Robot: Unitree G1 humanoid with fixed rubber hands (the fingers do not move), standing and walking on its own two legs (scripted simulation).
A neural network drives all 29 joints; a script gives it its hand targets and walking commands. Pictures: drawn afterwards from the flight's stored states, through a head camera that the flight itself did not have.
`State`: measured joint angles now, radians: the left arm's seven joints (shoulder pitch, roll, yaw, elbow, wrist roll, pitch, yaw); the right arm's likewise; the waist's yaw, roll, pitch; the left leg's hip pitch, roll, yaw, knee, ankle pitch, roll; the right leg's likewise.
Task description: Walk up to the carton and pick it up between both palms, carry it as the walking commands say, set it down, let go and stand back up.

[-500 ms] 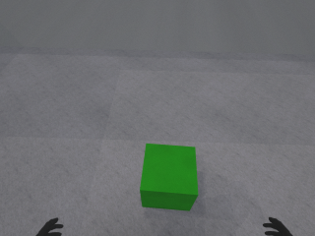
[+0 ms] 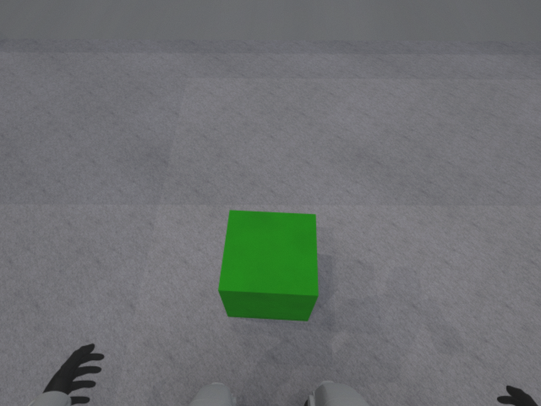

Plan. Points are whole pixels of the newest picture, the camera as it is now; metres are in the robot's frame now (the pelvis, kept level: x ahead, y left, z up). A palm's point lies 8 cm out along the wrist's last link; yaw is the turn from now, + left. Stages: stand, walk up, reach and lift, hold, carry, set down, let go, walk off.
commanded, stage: walk up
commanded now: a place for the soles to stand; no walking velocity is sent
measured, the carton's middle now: (270, 267) +0.55 +0.01 -0.61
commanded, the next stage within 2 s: stand in 0.82 s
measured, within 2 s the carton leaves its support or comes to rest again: neither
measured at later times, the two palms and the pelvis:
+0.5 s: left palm out of the picture +0.10 +0.28 -0.07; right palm (506, 398) +0.14 -0.32 -0.08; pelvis +0.00 -0.03 +0.02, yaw +3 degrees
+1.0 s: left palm out of the picture +0.11 +0.29 -0.08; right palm (502, 397) +0.14 -0.31 -0.08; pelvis +0.02 -0.02 +0.03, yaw +2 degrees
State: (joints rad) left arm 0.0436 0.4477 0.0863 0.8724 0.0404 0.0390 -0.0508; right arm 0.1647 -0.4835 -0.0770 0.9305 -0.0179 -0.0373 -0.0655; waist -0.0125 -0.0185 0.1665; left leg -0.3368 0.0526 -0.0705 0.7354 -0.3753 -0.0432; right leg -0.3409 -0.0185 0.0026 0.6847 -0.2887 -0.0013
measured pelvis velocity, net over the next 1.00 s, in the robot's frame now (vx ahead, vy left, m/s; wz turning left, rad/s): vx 0.02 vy -0.02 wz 0.03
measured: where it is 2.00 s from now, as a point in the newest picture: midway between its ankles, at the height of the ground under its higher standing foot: outside the picture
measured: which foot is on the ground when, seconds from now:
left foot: down 0.00-1.00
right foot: down 0.00-1.00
